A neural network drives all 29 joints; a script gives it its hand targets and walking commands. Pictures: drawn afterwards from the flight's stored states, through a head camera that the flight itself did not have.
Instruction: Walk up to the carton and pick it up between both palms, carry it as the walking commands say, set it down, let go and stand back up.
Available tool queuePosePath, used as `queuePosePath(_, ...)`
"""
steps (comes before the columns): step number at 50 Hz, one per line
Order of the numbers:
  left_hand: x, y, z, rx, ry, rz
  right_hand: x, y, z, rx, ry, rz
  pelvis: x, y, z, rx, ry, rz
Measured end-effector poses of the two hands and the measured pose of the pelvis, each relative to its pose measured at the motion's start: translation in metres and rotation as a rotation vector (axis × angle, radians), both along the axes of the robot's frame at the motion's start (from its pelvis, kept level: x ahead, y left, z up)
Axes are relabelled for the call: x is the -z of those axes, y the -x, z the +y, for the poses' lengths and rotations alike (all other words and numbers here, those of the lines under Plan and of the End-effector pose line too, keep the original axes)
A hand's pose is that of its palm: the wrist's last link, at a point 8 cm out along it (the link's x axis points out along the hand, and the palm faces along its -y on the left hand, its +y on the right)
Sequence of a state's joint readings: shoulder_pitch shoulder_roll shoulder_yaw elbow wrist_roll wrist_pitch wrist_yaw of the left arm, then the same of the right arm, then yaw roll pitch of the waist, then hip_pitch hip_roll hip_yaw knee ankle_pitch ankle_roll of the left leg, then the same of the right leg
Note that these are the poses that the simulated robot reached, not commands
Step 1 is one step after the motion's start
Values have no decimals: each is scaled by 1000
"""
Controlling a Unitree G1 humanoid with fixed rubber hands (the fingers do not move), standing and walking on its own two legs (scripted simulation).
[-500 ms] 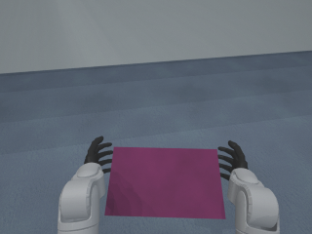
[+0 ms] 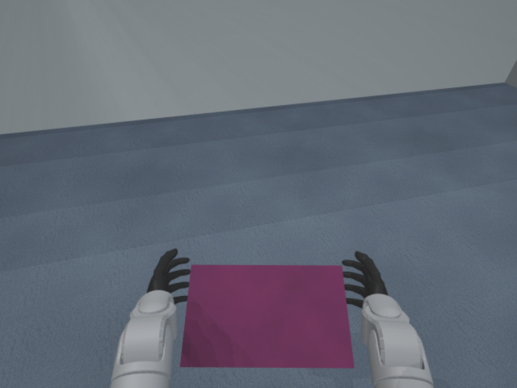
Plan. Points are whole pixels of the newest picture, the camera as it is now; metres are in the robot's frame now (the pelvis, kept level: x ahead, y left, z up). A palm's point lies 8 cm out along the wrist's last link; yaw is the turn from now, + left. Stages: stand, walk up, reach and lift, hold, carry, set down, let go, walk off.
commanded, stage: hold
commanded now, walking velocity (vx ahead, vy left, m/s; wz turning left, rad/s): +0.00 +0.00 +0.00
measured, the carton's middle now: (265, 318) +0.28 +0.02 -0.07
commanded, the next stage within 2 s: set down in 0.60 s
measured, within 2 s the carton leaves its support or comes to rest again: neither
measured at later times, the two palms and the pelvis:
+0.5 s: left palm (165, 281) +0.27 +0.18 +0.05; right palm (380, 282) +0.29 -0.16 +0.06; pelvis +0.00 +0.00 +0.00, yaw -2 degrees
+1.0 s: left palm (174, 288) +0.28 +0.17 +0.01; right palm (376, 296) +0.29 -0.16 +0.01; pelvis +0.00 +0.00 +0.00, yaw +0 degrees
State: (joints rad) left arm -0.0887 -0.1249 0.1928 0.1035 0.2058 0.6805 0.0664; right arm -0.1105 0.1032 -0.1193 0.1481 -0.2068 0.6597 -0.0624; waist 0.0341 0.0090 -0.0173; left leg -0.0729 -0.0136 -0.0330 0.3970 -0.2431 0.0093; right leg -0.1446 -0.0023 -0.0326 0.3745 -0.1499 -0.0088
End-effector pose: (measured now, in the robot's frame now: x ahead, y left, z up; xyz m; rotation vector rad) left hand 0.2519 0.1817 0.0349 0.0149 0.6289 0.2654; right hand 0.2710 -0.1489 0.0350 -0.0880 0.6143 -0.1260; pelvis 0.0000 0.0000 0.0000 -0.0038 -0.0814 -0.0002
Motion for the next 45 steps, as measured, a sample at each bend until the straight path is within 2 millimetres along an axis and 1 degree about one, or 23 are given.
queuePosePath(4, -9, -8, 1, 13, 0, -21, -12, -5, 1, 11, 3, -20, 1, 5, 5, 11, 0, -25)
queuePosePath(8, -15, -12, 1, 26, 1, -22, -19, -8, 0, 9, -3, -22, 1, 7, 9, 23, -2, -45)
queuePosePath(14, -19, -16, -2, 41, -1, -9, -22, -12, -5, -4, -19, -14, 1, 7, 10, 30, -5, -60)
queuePosePath(21, -20, -19, -5, 42, -6, 5, -22, -18, -9, -23, -25, -4, -1, 4, 5, 32, -6, -52)
queuePosePath(31, -15, -16, -2, 30, 9, 11, -18, -19, -6, -21, -39, 3, -4, -1, -2, 23, -1, -27)
queuePosePath(37, -7, -22, -4, 55, 18, 36, -7, -17, -10, 10, -66, 24, -3, -1, -1, 4, 3, -20)
queuePosePath(45, 10, -31, -9, 72, 18, 61, 11, -22, -15, 24, -68, 48, -2, -2, 0, 5, 0, 19)
